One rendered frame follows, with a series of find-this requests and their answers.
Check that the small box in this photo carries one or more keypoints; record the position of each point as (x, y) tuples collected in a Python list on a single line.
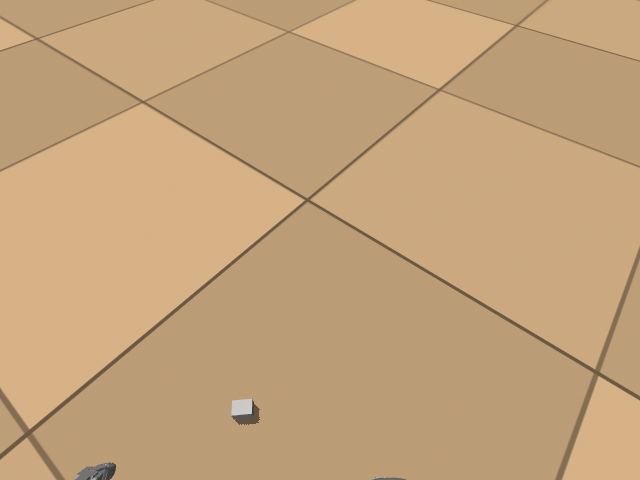
[(242, 409)]

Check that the left robot hand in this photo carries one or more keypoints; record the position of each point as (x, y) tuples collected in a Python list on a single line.
[(100, 472)]

